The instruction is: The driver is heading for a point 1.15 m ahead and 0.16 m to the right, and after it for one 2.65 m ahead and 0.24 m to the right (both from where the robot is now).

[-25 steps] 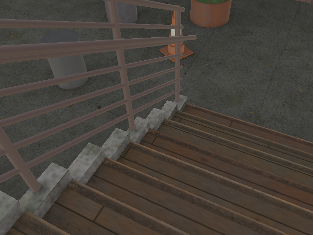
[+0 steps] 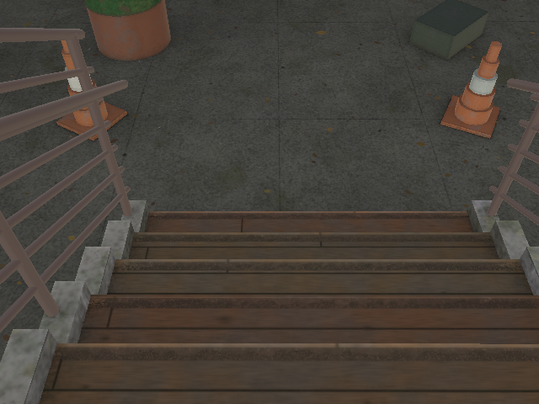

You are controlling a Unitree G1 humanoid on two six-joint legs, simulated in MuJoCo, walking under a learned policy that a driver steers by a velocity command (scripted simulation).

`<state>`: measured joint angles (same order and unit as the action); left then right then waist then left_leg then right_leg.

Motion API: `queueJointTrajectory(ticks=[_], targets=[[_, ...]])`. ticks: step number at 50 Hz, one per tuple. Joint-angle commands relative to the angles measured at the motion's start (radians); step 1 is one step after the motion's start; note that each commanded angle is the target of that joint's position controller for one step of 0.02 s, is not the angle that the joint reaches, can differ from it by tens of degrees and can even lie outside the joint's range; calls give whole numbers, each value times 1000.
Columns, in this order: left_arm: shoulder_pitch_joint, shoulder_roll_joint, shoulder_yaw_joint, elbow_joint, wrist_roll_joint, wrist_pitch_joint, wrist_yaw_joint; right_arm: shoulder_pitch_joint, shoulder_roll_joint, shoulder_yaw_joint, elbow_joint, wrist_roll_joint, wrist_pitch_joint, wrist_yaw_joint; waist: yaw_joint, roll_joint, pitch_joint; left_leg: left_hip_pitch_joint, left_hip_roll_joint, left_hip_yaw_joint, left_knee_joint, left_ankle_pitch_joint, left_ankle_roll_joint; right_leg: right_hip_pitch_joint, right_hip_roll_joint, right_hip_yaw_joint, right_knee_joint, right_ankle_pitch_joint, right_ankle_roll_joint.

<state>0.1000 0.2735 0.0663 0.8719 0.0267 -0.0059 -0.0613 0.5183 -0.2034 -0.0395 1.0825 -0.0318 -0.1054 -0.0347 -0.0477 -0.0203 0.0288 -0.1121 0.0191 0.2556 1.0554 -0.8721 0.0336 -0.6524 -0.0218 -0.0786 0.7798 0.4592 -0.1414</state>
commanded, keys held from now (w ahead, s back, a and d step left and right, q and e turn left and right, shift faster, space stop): w+e+shift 0.34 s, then w+shift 0.16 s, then shift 0.26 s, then q+shift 0.16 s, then w+q+shift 0.08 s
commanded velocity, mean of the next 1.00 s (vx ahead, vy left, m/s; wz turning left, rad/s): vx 0.72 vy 0.00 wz -0.44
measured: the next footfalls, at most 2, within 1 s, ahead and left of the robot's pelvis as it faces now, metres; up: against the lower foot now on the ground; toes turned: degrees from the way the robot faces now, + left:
right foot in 0.08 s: +0.16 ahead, -0.02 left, -0.17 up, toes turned -9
left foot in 0.44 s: +0.50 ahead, +0.10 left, -0.34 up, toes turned -29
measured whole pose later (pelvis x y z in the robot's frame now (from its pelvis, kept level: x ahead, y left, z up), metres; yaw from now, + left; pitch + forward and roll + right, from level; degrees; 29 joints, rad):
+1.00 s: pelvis +0.65 -0.10 -0.42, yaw -25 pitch +0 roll +1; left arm 0.20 0.17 0.01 0.93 0.02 -0.06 0.00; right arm 0.45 -0.15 -0.02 0.98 -0.02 0.03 -0.04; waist -0.08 -0.01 0.06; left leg -0.59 -0.03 -0.01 1.77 -0.64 0.06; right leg -0.38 0.01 -0.12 0.55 -0.17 -0.11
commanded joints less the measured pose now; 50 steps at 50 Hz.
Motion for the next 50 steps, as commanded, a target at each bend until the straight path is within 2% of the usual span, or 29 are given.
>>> queueJointTrajectory(ticks=[1,2,4,5,6,7,9,10,12,14,16,18,20,22,23,24,26,27,28,30,33,34,36,39,42,43,44,46,50], targets=[[189,39,12,28,1,26,24,-151,-161,-20,-68,-29,-3,-17,145,154,-4,-330,206,-45,-2,1162,-20,568,96,-196,125,-21,-52],[386,105,30,79,10,28,45,-186,-186,-18,-85,-6,1,-15,238,117,-69,-343,218,-24,284,1475,-46,713,124,-212,110,-178,-91],[579,142,59,122,-18,21,41,-295,-142,-31,-74,-35,57,-43,424,-147,72,-535,19,-30,1193,501,-8,781,-8,72,-429,-382,-235],[488,209,41,130,-36,8,43,-306,-37,0,-215,-35,48,-42,218,-271,100,-913,-21,-123,1250,105,-2,899,-77,177,-19,357,-173],[477,182,28,126,-66,-9,58,-245,-76,1,-269,-49,38,-25,145,-75,-29,-1016,37,-272,975,243,-10,1013,-143,413,-61,397,-242],[439,163,30,110,-48,-5,63,-190,-141,-16,-258,-60,28,-10,104,91,-65,-1025,77,-333,772,252,-9,942,-178,557,-134,-103,-271],[282,126,10,61,-3,-35,73,-241,-118,-20,-242,-60,29,-14,38,10,0,-1075,84,-398,537,324,-61,651,-252,804,-200,-596,-339],[199,86,-9,16,-10,-51,83,-364,-136,-23,-290,-46,47,2,4,109,68,-835,75,-380,204,526,-117,302,-168,727,-298,-689,-316],[207,127,6,19,26,-61,85,-242,-108,-18,-218,-39,69,7,-32,20,15,-476,26,-282,217,817,-117,40,-103,611,-223,-390,-270],[235,34,-17,46,-24,-84,94,-351,-131,-24,-269,-21,47,27,2,48,2,-410,28,-337,-148,1298,-91,34,57,513,-78,-744,-182],[205,66,-14,9,-27,-83,85,-399,-85,-10,-287,-29,47,47,41,15,-19,-225,-32,-293,-310,1338,-60,27,106,464,-8,-808,-129],[279,75,-11,19,-10,-57,83,-450,-56,0,-326,14,55,52,101,-76,24,-181,-54,-298,-428,1190,-52,101,101,473,69,-741,-114],[212,65,-16,23,10,-49,87,-143,-82,-19,-219,34,38,43,-32,-118,-38,49,-34,-322,-355,1316,-19,127,96,480,326,-576,-98],[140,97,7,20,8,-51,81,237,-161,-60,-119,40,47,14,-254,33,-69,345,-14,-256,-637,1180,-34,68,169,331,860,-349,-68],[115,-24,-6,12,10,-57,92,273,-171,-64,-85,30,39,25,-252,170,36,354,132,-430,-651,1206,58,-162,306,280,1373,-1093,-50],[222,-104,-34,-79,-38,-68,102,134,-128,-20,-128,-6,29,48,-28,291,26,447,245,-524,-248,1670,-2,-466,235,258,1482,-1166,-50],[232,-66,-44,-53,-6,-63,105,137,-60,-9,-124,6,13,65,-9,117,-33,371,285,-644,-427,1245,49,-598,124,210,1270,-981,-57],[208,-33,-43,-76,29,-59,93,111,-186,-37,-123,-7,0,51,1,228,-52,240,409,-912,-522,837,186,-591,87,244,1236,-987,-22],[39,-16,-33,-89,59,-56,94,80,-114,-10,-96,-11,-23,38,24,60,124,48,361,-889,-497,919,137,-660,33,321,992,-822,13],[-35,-35,-50,-121,16,-52,74,-16,-60,26,-99,-22,-30,17,97,-23,220,-443,193,-635,-551,1013,76,-285,67,233,444,-637,75],[273,-57,-33,63,22,-13,44,-61,-199,-8,-98,30,-20,21,173,223,-3,-595,179,-491,-481,1223,86,324,107,21,465,-290,66],[163,-3,-24,53,21,-32,47,2,-87,10,-72,67,-28,20,112,97,58,-445,92,-448,-328,923,67,117,54,109,257,-60,41],[-79,-16,-47,-2,33,-80,56,125,-37,31,-38,55,-25,1,-10,31,104,-194,48,-432,-252,768,64,-46,55,67,-29,42,50],[-133,-54,-68,-20,-26,-87,35,141,-47,32,-26,1,27,-9,-68,88,86,-185,22,-412,-183,768,69,280,26,36,-374,45,92],[212,19,-40,97,-16,-76,42,143,-72,22,-18,4,80,-21,59,108,41,-159,10,-430,194,956,83,567,-71,81,-640,126,76],[298,71,-29,129,12,-74,44,198,-70,13,-16,37,84,-7,76,-21,-18,-339,-75,-354,422,568,54,820,-136,96,-541,421,78],[443,118,-20,142,8,-75,34,346,10,17,-16,87,97,-18,71,-118,-252,-652,-166,-301,840,-203,-7,1266,-428,264,-96,1099,-71],[365,51,-25,77,-37,-58,35,223,-88,12,-71,61,110,-38,98,5,-411,-758,-38,-319,886,-96,18,1171,-470,329,-129,581,-153],[198,36,-18,-10,3,-66,76,-79,-63,-10,-198,-24,160,7,34,-40,-121,-670,32,-304,668,478,30,427,-383,323,-445,-793,-118]])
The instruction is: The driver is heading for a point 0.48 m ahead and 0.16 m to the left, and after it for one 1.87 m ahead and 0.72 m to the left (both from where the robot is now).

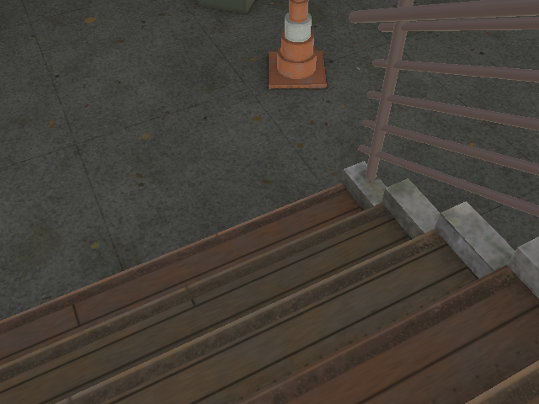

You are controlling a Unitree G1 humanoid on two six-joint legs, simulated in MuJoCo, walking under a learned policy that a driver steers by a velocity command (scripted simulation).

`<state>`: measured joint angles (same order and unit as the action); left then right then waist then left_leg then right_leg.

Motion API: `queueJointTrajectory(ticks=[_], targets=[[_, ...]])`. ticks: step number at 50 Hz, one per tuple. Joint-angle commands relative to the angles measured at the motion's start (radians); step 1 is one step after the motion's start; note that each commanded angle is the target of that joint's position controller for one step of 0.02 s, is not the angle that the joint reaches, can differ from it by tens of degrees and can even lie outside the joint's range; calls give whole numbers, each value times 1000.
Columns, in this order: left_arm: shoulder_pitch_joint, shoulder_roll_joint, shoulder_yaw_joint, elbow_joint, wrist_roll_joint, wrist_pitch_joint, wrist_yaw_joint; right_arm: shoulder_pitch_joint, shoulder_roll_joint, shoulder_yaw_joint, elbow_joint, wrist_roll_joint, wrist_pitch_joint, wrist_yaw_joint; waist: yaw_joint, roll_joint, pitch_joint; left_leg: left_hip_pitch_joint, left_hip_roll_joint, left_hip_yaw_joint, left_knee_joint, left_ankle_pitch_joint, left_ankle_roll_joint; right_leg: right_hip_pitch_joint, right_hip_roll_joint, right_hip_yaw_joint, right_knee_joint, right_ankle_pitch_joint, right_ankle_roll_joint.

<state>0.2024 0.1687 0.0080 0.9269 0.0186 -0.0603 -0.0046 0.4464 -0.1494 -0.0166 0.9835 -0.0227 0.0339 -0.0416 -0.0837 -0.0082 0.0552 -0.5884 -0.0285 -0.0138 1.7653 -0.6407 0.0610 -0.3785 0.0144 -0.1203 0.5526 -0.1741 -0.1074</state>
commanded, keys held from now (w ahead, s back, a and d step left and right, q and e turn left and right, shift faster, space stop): w+q+shift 0.50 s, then w+e+shift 0.10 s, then e+shift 0.40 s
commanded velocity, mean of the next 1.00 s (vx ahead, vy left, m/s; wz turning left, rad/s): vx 0.65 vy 0.00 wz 0.31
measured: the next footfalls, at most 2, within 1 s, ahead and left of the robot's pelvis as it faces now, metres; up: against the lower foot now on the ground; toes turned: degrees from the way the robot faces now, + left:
left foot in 0.56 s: +0.30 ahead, +0.34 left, -0.17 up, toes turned +34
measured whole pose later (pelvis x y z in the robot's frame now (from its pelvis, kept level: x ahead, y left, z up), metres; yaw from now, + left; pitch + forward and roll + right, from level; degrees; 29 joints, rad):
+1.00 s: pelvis +0.42 +0.30 -0.27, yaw +18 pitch -3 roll +2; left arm 0.09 0.21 0.07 0.85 0.02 0.01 -0.04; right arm 0.43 -0.18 -0.02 0.99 -0.01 -0.04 -0.06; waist -0.05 -0.03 0.05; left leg -0.18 0.08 0.29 1.14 -0.89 0.01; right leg -0.61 -0.02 -0.10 0.65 0.48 -0.06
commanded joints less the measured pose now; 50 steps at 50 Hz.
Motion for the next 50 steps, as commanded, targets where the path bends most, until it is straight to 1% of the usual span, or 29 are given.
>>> queueJointTrajectory(ticks=[1,3,8,11,15,17,19,20,21,23,25,26,27,28,29,30,31,32,33,35,37,39,40,41,43,45,46,48,50], targets=[[88,121,35,-65,4,-15,23,-28,-79,-28,-121,-17,25,26,39,-50,-61,-132,90,-30,-195,370,-9,-10,-366,284,-276,-252,-103],[106,117,35,-46,-12,-31,32,-122,-61,-30,-176,-36,29,46,26,-79,14,-135,104,-47,-379,511,-30,-108,-348,255,-277,-361,-80],[144,209,73,-68,7,-41,6,-247,-95,-51,-241,-35,50,59,54,-105,-11,-233,93,-38,-441,681,-18,-32,-409,264,-195,-481,-41],[174,198,71,-87,1,-30,0,-362,-124,-62,-296,-32,60,57,87,-57,32,-343,106,-55,-436,652,-11,27,-441,233,-155,-524,-12],[268,207,72,-80,33,-42,0,-481,-160,-91,-350,-23,47,63,160,-76,67,-429,116,-13,-517,717,-16,159,-460,159,-57,-553,7],[348,174,62,-39,41,-54,12,-558,-144,-95,-378,-29,21,65,219,-61,56,-594,143,-154,-609,864,-4,353,-513,189,97,-596,38],[335,189,63,-27,53,-62,14,-579,-180,-110,-394,-23,-2,76,220,-65,83,-566,151,-101,-651,875,12,323,-548,144,136,-559,58],[334,188,62,-21,55,-69,16,-607,-167,-105,-405,-19,-9,80,227,-81,91,-515,153,-37,-665,892,16,277,-550,88,156,-526,83],[314,167,58,-27,72,-69,28,-625,-116,-74,-408,12,-17,106,227,9,96,-328,189,-5,-935,1157,0,160,-522,-32,164,-657,131],[246,221,74,-14,40,-50,32,-563,-108,-70,-348,35,-11,148,189,-35,148,47,132,116,-1018,1110,-13,-71,-485,-140,114,-694,139],[254,237,92,16,24,-14,22,-430,-149,-83,-270,30,-11,123,140,-48,153,137,132,168,-1094,956,25,47,-491,-202,286,-333,117],[272,251,93,36,22,-4,16,-287,-175,-96,-207,22,-17,96,79,-48,94,309,87,186,-1116,867,44,66,-469,-199,463,47,101],[256,276,103,35,9,6,8,-43,-205,-113,-110,0,-23,64,-29,-50,-59,603,34,173,-1142,817,66,42,-417,-182,778,252,78],[221,272,113,58,-10,17,27,98,-261,-136,-35,-24,-16,49,-140,117,-110,790,45,97,-1195,799,89,-106,-303,-141,1239,-30,64],[215,158,90,38,-10,7,29,86,-361,-128,-38,-25,-26,68,-100,322,-84,949,129,-32,-925,1169,132,-547,-152,-75,1767,-768,64],[210,128,76,-76,-16,-15,37,117,-412,-109,-75,35,-29,73,-51,320,-288,1016,243,-174,-850,1511,76,-661,-91,182,1804,-700,43],[163,125,73,-110,-20,-21,53,225,-412,-120,-32,44,-19,64,-85,250,-383,1016,384,-299,-1071,1207,74,-738,-52,230,1663,-605,61],[102,97,52,-126,-13,-14,62,138,-384,-108,-31,7,-23,50,-45,176,-311,854,458,-392,-1227,663,137,-799,-67,213,1592,-497,56],[130,79,44,-86,11,0,63,44,-314,-82,-39,-2,-44,50,21,147,-205,639,462,-430,-1259,436,128,-737,-111,219,1463,-392,42],[252,104,63,14,22,48,77,-144,-130,-29,-59,-44,-94,70,153,-5,-23,233,464,-344,-1170,654,109,-543,-118,293,1157,-110,47],[189,108,82,-14,19,71,57,-249,-165,-23,-77,-19,-123,61,217,39,96,-45,420,-204,-1205,747,116,-374,-97,226,817,55,85],[257,83,82,28,42,92,65,-116,-229,-41,-36,-10,-122,51,186,154,-37,168,430,-168,-1092,1139,138,-416,-69,173,895,111,73],[208,89,84,4,33,93,59,-92,-210,-35,-40,7,-115,50,170,159,-45,211,426,-137,-1082,1155,122,-437,-68,166,867,119,53],[101,94,88,-35,30,78,45,-55,-149,-24,-16,18,-120,40,136,120,-28,298,379,-107,-1025,840,87,-539,-90,236,717,335,17],[-66,81,86,-91,34,68,28,34,-130,-14,2,13,-108,18,64,127,8,432,392,-112,-989,732,67,-685,-71,227,652,406,-9],[-149,94,82,-123,35,52,-18,-14,-117,-10,-28,0,-101,0,66,3,42,231,288,83,-973,500,10,-407,-36,110,288,694,13],[-162,53,66,-133,13,46,-36,-46,-135,-17,-39,7,-99,-9,71,25,41,122,255,168,-977,404,-7,-175,-18,14,142,786,30],[-174,35,54,-134,-12,59,-51,-20,-172,-33,-30,14,-83,-30,49,83,63,110,277,183,-930,393,0,-20,-12,-17,99,756,60],[-101,74,62,-113,-5,68,-38,8,-196,-47,-34,5,-60,-35,52,70,75,297,289,189,-761,637,4,-48,-17,-31,-41,625,45]])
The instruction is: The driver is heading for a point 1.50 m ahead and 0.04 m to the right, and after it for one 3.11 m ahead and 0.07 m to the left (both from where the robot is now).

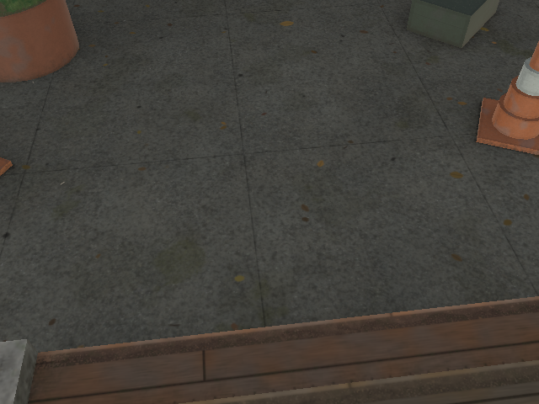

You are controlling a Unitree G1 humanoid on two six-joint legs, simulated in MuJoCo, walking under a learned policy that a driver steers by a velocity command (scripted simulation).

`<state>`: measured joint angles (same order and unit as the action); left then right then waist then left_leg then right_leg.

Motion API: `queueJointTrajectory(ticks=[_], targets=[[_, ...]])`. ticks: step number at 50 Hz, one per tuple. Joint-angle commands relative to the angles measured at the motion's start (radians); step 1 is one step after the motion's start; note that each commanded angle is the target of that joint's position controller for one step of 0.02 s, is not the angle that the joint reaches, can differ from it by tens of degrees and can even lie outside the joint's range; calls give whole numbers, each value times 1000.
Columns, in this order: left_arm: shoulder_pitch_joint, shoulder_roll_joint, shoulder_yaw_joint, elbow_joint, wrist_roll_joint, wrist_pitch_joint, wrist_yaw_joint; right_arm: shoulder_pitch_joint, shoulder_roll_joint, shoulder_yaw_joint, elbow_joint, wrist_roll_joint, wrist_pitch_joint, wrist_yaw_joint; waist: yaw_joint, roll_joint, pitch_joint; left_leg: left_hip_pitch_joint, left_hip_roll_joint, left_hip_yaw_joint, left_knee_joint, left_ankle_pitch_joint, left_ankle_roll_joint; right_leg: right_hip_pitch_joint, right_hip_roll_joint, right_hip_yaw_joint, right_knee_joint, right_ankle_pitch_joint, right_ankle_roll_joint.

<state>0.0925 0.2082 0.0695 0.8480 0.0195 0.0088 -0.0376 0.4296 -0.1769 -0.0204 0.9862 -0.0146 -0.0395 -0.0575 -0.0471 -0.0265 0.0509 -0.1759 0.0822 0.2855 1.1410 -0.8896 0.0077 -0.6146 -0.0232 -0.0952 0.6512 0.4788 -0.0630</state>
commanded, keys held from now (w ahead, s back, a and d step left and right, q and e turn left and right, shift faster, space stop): e+shift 0.22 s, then shift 0.16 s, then q+shift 0.62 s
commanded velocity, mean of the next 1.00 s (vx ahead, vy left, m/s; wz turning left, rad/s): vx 0.05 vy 0.00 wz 0.01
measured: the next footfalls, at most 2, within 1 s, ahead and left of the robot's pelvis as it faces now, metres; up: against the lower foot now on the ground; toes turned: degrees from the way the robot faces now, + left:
right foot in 0.06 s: +0.21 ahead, -0.06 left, -0.17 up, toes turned -7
left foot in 0.74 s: +0.19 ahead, +0.14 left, -0.17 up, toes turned -15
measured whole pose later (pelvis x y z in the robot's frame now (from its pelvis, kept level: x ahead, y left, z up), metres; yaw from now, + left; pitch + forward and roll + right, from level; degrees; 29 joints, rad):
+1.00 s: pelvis +0.15 +0.07 -0.06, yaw +4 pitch +3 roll -3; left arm 0.07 0.29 0.04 0.63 0.07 0.08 0.02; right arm 0.37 -0.29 -0.04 0.65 0.02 0.07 -0.02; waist -0.03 -0.02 0.03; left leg -0.30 -0.15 -0.29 0.57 -0.27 0.07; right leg -0.81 0.05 0.07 1.31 -0.22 0.03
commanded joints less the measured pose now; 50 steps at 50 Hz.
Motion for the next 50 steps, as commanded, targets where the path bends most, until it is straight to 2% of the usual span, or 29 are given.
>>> queueJointTrajectory(ticks=[1,2,3,4,5,6,7,8,9,10,11,13,14,19,24,27,29,32,35,36,37,38,39,41,42,45,48,49,50], targets=[[147,72,16,-3,-9,-6,8,7,-202,-55,-36,-17,21,-20,84,115,17,-57,193,-134,23,1002,70,282,3,-23,-210,-88,-24],[303,129,39,55,-3,-4,24,-21,-226,-67,-42,-18,22,-12,157,94,-79,-58,163,-121,213,1115,81,477,52,-48,-227,-162,-28],[443,154,46,99,27,-17,29,-74,-205,-66,-59,-2,16,-2,250,13,-77,-248,76,-66,580,777,61,708,35,16,-309,-81,-80],[475,252,63,113,15,-11,33,-106,-110,-50,-88,6,21,2,237,-207,-19,-622,-135,-16,1070,-32,34,865,-88,123,-61,565,-147],[438,277,42,79,-21,-16,16,-55,-38,-24,-204,10,36,5,109,-176,-181,-869,-116,-202,1088,-15,6,1012,-244,436,81,917,-268],[400,256,41,43,-53,-5,16,-131,-68,-15,-249,-14,50,-2,135,-66,-289,-933,-94,-257,1032,33,-7,992,-312,565,-22,613,-343],[329,223,25,1,-44,9,25,-142,-91,-9,-266,-29,60,-15,100,2,-259,-954,-71,-301,915,149,-13,849,-323,608,-119,126,-352],[218,215,20,-43,-22,14,40,-169,-75,2,-278,-44,68,-22,75,-64,-240,-971,-69,-335,914,248,-13,703,-337,712,-225,-321,-374],[181,178,5,-65,-15,11,47,-216,-115,-5,-278,-62,88,-23,61,-20,-207,-939,-71,-345,916,315,-23,566,-307,744,-268,-496,-352],[150,151,-19,-67,-11,3,53,-266,-136,-6,-309,-54,102,-28,21,35,-156,-881,-63,-378,762,532,-47,369,-223,657,-270,-594,-276],[139,157,-28,-74,-3,-3,60,-322,-113,5,-333,-40,118,-28,12,51,-100,-828,-87,-346,683,619,-69,205,-155,609,-267,-572,-224],[140,148,-48,-95,-23,-13,84,-366,-69,20,-364,-44,136,-12,13,52,-155,-800,-115,-343,639,713,-112,177,-88,580,-176,-515,-153],[155,154,-54,-102,-27,-8,95,-369,-61,23,-366,-33,140,-10,17,33,-177,-802,-127,-338,634,719,-129,195,-74,576,-151,-489,-124],[192,125,-71,-154,-28,20,108,-429,-46,26,-392,-23,145,-7,62,-42,-158,-848,-137,-351,557,746,-148,313,-46,613,-167,-672,-80],[201,26,-116,-162,-9,26,110,-398,-54,24,-333,5,152,24,119,-94,-99,-672,-152,-435,323,716,-120,333,-77,581,-269,-976,-90],[198,75,-91,-159,13,29,100,-416,-121,5,-356,-2,140,46,130,-138,1,-628,-142,-489,-13,562,-60,380,-123,561,-323,-1007,-119],[168,135,-62,-182,24,30,83,-392,-149,-3,-354,-7,120,63,130,-139,-43,-403,-154,-355,-42,546,-27,322,-123,476,-303,-875,-151],[180,170,-33,-189,22,55,71,-361,-131,7,-380,25,116,78,137,-114,-26,-284,-147,-281,-279,341,16,326,-133,436,-300,-718,-181],[103,176,-19,-209,8,64,83,-224,-110,9,-365,31,111,73,52,-81,-83,-122,-178,-257,-534,457,44,340,-121,371,-178,-548,-143],[110,175,-13,-206,4,63,86,-178,-116,4,-361,23,104,71,31,-15,-96,-49,-182,-328,-633,481,58,304,-93,317,-72,-545,-103],[71,153,-9,-230,-2,60,84,-112,-163,-10,-360,10,93,72,0,114,-97,85,-63,-553,-707,589,93,117,-37,225,163,-657,-36],[-59,127,-17,-331,-3,50,76,-71,-326,-52,-376,12,93,76,-37,364,-32,231,178,-1019,-783,943,191,-322,159,87,256,-1127,65],[-107,158,-9,-341,20,36,76,27,-338,-60,-366,7,90,63,-71,279,-42,291,213,-1144,-801,1029,248,-432,145,209,427,-1187,82],[-64,123,-25,-317,25,26,67,-36,-289,-56,-382,-5,103,33,3,148,-64,266,139,-943,-703,1078,292,-499,113,215,659,-1026,100],[-32,127,-25,-296,28,30,66,-110,-276,-55,-407,5,107,26,49,104,-81,186,85,-844,-692,1180,272,-424,81,217,652,-903,104],[20,133,-22,-268,56,63,56,-125,-249,-54,-420,30,97,44,77,89,-157,23,-1,-753,-653,1322,229,-251,83,150,733,-779,115],[-8,125,-21,-270,49,77,53,-74,-255,-64,-405,42,101,37,55,90,-153,-7,-39,-782,-638,1223,199,-213,79,148,657,-719,108],[7,132,-19,-251,47,66,52,-103,-268,-64,-417,25,95,31,61,100,-178,-38,-35,-783,-603,1320,211,-144,80,131,711,-613,91],[-10,134,-18,-255,48,60,53,-105,-270,-66,-419,26,95,30,57,97,-182,-40,-44,-805,-583,1340,210,-142,84,133,709,-614,84]])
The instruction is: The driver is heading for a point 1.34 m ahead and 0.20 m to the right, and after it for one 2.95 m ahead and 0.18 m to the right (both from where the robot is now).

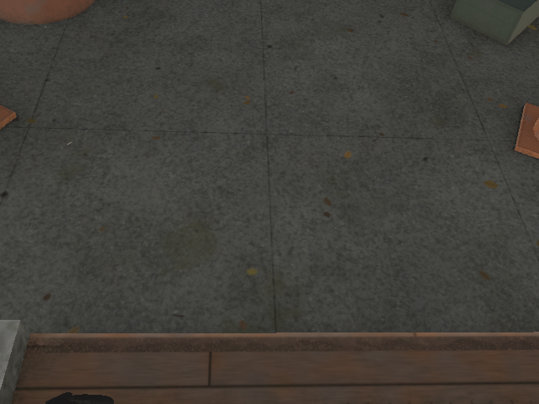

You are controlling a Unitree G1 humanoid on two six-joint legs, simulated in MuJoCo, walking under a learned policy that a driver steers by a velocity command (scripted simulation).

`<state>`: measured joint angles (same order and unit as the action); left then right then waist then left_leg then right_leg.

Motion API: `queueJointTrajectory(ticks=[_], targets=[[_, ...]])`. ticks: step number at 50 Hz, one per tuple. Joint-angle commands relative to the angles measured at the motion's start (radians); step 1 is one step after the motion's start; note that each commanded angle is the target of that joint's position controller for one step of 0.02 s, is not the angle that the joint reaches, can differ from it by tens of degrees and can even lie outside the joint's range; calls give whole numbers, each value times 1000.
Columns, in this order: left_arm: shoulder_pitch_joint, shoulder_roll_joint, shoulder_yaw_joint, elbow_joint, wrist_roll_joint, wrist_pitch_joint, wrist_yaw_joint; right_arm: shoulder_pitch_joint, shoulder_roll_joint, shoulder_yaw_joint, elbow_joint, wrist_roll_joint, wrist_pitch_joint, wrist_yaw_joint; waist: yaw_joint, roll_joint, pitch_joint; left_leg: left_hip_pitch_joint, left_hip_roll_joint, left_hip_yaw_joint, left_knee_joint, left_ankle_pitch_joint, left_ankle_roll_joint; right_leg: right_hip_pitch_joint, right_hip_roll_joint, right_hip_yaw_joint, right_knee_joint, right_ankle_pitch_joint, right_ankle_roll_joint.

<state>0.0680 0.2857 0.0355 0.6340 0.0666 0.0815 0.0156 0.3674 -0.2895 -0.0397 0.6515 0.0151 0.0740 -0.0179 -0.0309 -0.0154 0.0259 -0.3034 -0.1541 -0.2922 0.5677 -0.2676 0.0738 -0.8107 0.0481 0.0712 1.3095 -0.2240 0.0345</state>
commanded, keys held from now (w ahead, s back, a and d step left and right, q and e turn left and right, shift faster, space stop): q+shift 0.04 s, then shift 0.34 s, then e+shift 0.62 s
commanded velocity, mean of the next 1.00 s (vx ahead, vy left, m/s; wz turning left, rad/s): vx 0.00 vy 0.00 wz -0.15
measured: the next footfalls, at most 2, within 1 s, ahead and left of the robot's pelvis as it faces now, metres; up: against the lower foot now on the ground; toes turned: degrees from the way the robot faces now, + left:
right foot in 0.28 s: +0.08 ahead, -0.10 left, +0.00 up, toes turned +15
left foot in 0.72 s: +0.07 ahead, +0.08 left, +0.00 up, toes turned -5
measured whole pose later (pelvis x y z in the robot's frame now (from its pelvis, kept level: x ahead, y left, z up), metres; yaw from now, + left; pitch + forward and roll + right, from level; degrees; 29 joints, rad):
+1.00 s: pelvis +0.04 +0.02 +0.00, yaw -14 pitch +1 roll -2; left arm 0.19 0.32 0.08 0.68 0.01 0.14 -0.01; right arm 0.32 -0.24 -0.02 0.69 -0.02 0.04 -0.05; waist 0.00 -0.03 0.02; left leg -0.24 0.00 0.16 0.55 -0.34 0.09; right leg -0.70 0.02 0.02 1.37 -0.32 0.02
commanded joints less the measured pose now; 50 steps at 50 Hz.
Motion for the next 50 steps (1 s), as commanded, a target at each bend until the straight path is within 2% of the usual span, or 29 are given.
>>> queueJointTrajectory(ticks=[1,4,6,7,8,10,12,13,14,15,16,17,19,21,22,24,26,28,31,34,35,36,37,38,40,43,46,48,50], targets=[[-9,55,15,-47,3,-17,1,-38,-160,-48,-87,-3,-17,-11,27,96,-151,104,188,-258,0,723,142,41,14,-27,40,75,-18],[-101,25,-6,-84,-14,-14,3,12,-147,-50,-75,4,-1,-14,-41,152,-84,254,160,-314,-37,553,108,-48,17,-1,-238,-104,1],[-44,41,-2,-54,-31,-29,-3,-18,-148,-50,-80,-12,1,-11,-29,213,-118,248,168,-317,-21,619,103,62,19,-16,-257,-60,-13],[20,74,9,-25,-31,-42,-4,-72,-142,-44,-96,-26,-8,-5,-2,211,-158,220,204,-357,9,740,128,141,0,18,-169,18,-34],[-23,66,4,-43,-40,-42,-1,-61,-136,-42,-93,-22,-7,4,-19,184,-122,197,189,-326,-16,720,121,158,17,-12,-307,-132,-23],[-24,51,-3,-42,-61,-43,-2,-79,-132,-38,-87,-32,-1,15,-28,186,-99,131,173,-338,-46,681,117,308,32,-22,-418,-196,-24],[24,47,-1,-33,-74,-35,4,-82,-132,-34,-77,-39,7,16,-13,158,-69,104,173,-386,-89,466,120,432,36,19,-681,-324,-35],[83,34,-1,-8,-72,-35,10,-100,-133,-31,-72,-37,6,9,20,119,-61,57,160,-392,-88,315,103,554,26,14,-818,-205,-47],[126,42,4,8,-65,-44,18,-97,-113,-25,-65,-32,0,4,36,31,-70,-60,114,-347,-19,51,62,734,-38,66,-941,-42,-69],[133,92,7,-9,-55,-51,22,2,-39,-15,-44,-39,-15,11,-13,-147,-123,-168,25,-178,160,-261,9,901,-215,256,-943,76,-109],[208,147,14,-1,-55,-53,13,-85,-119,-42,-90,-16,-18,4,55,-247,-92,-337,-88,-30,242,-416,-9,877,-374,515,-975,366,-247],[233,96,2,27,-64,-69,5,-137,-152,-51,-81,-30,-22,2,58,-137,-70,-353,-27,-16,336,-389,-19,847,-389,528,-956,444,-303],[180,39,-13,21,-62,-78,1,-154,-99,-39,-42,-19,-18,15,32,-44,-64,-255,1,32,418,-241,-43,730,-291,327,-936,417,-287],[162,-16,-38,41,-60,-78,-2,-92,-21,-8,19,-26,-2,28,-7,-94,-83,-78,25,79,315,-159,-68,605,-187,186,-942,449,-230],[141,-10,-36,46,-61,-71,-8,-95,1,4,30,-29,6,32,-21,-139,-69,-12,52,167,236,-147,-77,556,-139,152,-948,431,-205],[168,74,-3,29,-61,-59,-17,-203,-28,1,-7,-27,12,20,25,-173,-21,-34,44,261,196,-154,-81,543,-128,210,-945,414,-203],[225,134,25,29,-67,-50,-26,-235,-47,-2,-22,-21,10,5,51,-170,-23,-105,37,270,201,-178,-90,611,-148,287,-920,469,-218],[262,148,37,29,-66,-47,-28,-242,-52,0,-36,-16,-5,-11,61,-155,-48,-158,45,251,198,-199,-97,682,-166,359,-903,505,-242],[237,143,48,17,-62,-34,-29,-239,-40,7,-51,-8,-24,-15,57,-131,-96,-162,60,221,161,-208,-93,732,-183,437,-873,572,-271],[172,144,58,-9,-73,-23,-27,-169,-20,15,-41,-10,-39,-21,14,-98,-117,5,65,225,-4,-126,-79,633,-150,451,-838,489,-239],[130,134,57,-29,-83,-19,-27,-102,-16,14,-22,-17,-42,-26,-22,-71,-122,164,92,233,-113,-18,-70,509,-113,426,-797,345,-198],[137,82,48,-43,-93,-18,-25,-40,-66,-1,-10,-37,-45,-32,-32,51,-129,376,220,108,-199,50,-31,297,-33,349,-646,3,-140],[187,22,40,-84,-98,-16,-21,-36,-188,-25,-19,-36,-37,-33,-7,358,-123,471,511,-208,-243,311,63,51,150,118,-408,-476,-87],[200,127,63,-53,-49,-16,-13,-2,-141,-17,-4,-22,-37,-29,-13,221,-82,408,540,-181,-211,474,107,9,70,65,-234,-488,-73],[199,120,70,-16,-37,-4,-17,-89,-49,10,-20,-30,-42,-24,41,80,-26,269,459,-5,-189,567,127,39,11,36,-52,-332,-47],[220,115,68,3,-51,25,-33,-132,-50,4,-43,-42,-53,-25,73,126,-56,153,374,198,-151,718,126,92,-4,-33,131,-178,-17],[161,105,67,-4,-63,46,-32,-106,-50,1,-42,-45,-52,-26,69,110,-45,72,377,261,-142,617,128,97,-6,-47,151,-84,-11],[112,78,50,-20,-57,50,-28,-68,-65,-5,-31,-34,-50,-34,49,114,-36,113,396,272,-133,584,126,46,-21,-62,96,-73,-7],[89,67,41,-22,-50,53,-30,-28,-62,-6,-24,-43,-51,-29,25,131,-42,159,411,290,-115,553,133,33,-43,-85,15,-84,-6]])
Keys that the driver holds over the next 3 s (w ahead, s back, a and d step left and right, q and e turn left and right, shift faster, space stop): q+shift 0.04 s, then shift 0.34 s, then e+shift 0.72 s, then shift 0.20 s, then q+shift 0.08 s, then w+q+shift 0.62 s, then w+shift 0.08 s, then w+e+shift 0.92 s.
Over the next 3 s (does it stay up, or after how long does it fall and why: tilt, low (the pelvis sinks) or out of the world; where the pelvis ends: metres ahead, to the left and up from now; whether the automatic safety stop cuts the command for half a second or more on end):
stays up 0.87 0.15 -0.45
